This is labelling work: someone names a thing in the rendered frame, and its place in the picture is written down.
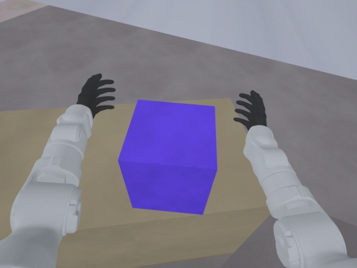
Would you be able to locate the right robot upper arm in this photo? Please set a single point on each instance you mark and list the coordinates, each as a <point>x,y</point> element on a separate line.
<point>310,240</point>

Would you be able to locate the pedestal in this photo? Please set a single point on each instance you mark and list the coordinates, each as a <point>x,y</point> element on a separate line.
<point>112,234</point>

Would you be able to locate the right robot forearm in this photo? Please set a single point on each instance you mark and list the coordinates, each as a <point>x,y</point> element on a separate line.
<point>285,194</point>

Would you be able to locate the carton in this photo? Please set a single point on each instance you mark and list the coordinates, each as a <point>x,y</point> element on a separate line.
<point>168,159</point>

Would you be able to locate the robot right hand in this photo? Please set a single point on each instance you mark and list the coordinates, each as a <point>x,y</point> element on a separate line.
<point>257,115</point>

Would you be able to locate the robot left hand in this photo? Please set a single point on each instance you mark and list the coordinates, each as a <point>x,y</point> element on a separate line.
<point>90,91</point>

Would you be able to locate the left robot upper arm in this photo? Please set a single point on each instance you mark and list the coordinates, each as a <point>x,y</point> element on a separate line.
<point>45,213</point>

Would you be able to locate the left robot forearm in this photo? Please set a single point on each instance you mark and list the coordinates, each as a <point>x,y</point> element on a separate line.
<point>63,153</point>

